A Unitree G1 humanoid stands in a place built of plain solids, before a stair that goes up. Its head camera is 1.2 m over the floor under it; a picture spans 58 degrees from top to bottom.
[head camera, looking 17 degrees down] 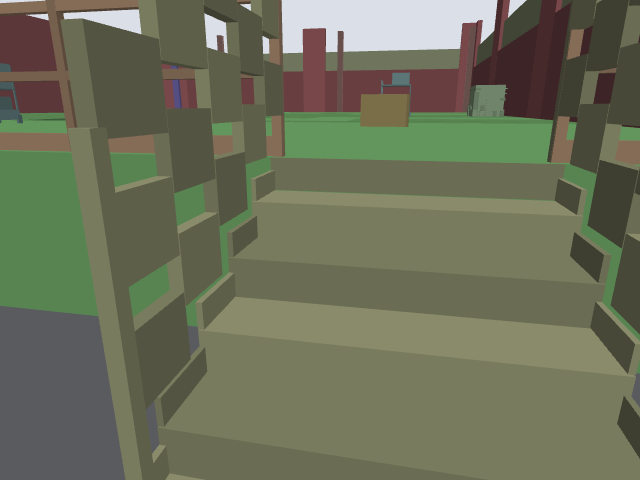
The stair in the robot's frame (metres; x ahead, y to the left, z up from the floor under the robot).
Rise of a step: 0.16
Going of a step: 0.28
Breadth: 1.32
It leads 12 degrees to the right of straight ahead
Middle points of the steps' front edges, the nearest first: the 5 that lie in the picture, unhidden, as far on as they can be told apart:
0.90 -0.18 0.32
1.17 -0.23 0.49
1.44 -0.29 0.65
1.72 -0.35 0.81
1.99 -0.40 0.97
